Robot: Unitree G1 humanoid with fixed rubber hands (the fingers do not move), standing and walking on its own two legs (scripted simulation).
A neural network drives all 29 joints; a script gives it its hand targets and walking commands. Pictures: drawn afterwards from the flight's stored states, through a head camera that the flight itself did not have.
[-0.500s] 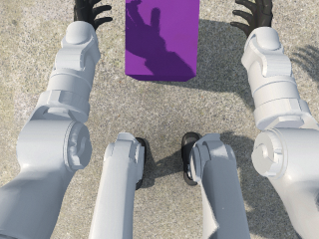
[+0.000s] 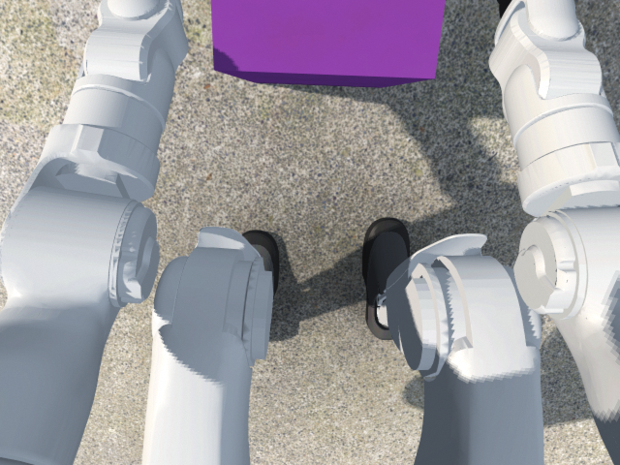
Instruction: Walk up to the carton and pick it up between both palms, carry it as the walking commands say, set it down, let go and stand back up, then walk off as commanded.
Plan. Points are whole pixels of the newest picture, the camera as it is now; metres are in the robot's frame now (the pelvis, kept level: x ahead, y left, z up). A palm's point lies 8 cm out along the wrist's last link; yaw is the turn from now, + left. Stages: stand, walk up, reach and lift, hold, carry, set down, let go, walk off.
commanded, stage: reach and lift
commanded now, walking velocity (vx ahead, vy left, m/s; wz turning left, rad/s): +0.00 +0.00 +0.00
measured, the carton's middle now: out of the picture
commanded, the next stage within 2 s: none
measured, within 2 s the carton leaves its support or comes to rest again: leaves its support in 1.54 s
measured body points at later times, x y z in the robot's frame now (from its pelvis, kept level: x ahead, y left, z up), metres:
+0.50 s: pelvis -0.01 -0.01 -0.01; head +0.37 -0.01 +0.21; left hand +0.57 +0.14 -0.20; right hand +0.54 -0.16 -0.22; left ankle +0.10 +0.11 -0.35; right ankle +0.12 -0.11 -0.35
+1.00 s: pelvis +0.00 +0.00 -0.02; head +0.37 +0.00 +0.22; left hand +0.57 +0.13 -0.20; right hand +0.56 -0.15 -0.20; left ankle +0.10 +0.11 -0.35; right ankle +0.12 -0.11 -0.35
